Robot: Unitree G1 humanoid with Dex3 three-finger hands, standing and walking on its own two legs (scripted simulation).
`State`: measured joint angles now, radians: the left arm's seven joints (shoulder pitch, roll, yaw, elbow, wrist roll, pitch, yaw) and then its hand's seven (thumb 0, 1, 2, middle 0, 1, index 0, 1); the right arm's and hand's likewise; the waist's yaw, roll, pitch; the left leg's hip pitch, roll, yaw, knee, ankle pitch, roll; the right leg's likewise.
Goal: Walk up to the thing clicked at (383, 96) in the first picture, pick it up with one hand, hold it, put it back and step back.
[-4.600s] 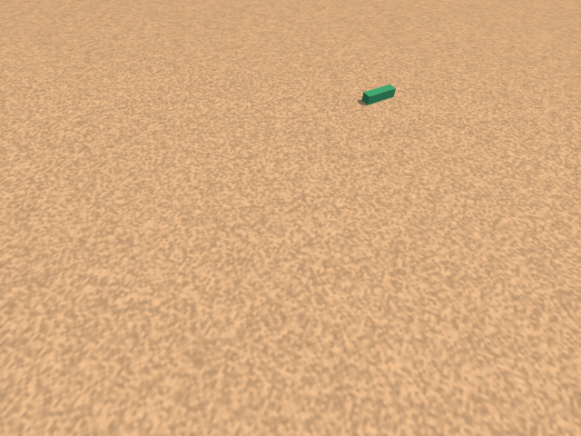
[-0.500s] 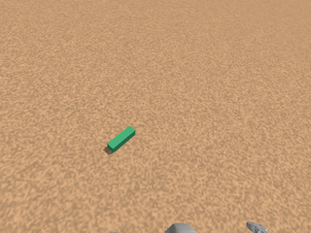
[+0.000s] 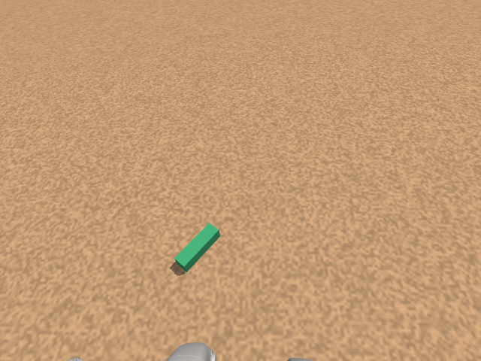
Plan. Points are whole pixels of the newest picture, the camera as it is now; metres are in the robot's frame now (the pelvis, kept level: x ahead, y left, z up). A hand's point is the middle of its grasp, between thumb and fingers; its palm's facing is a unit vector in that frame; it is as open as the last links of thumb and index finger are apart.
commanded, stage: walk up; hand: left
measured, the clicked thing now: (198, 246) +0.66 +0.24 -0.74
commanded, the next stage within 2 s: none
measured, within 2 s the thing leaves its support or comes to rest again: neither
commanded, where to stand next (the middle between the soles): +0.25 +0.03 m, yaw +0 degrees
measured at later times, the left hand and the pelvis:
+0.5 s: hand (84, 341) +0.18 +0.33 -0.17, palm faces -0.07 -0.94 -0.34, open 7.4 cm; pelvis +0.12 +0.06 +0.00, yaw -1 degrees
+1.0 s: hand (115, 303) +0.24 +0.28 -0.15, palm faces -0.05 -0.95 -0.32, open 7.4 cm; pelvis +0.13 +0.03 +0.00, yaw -1 degrees
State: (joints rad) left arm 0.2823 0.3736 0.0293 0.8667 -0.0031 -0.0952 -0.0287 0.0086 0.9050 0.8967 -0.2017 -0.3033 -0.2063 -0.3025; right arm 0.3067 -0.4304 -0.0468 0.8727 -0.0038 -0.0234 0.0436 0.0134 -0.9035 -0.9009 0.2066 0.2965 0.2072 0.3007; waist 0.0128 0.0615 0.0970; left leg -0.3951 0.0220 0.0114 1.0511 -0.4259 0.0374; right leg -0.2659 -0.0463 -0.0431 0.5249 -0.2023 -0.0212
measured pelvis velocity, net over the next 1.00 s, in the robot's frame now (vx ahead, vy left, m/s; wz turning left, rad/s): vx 0.13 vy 0.03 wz -0.03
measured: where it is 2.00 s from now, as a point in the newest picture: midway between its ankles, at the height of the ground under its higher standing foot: outside the picture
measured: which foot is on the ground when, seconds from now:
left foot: up 0.00-0.22, down 0.24-1.00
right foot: down 0.00-0.26, up 0.28-0.62, down 0.64-1.00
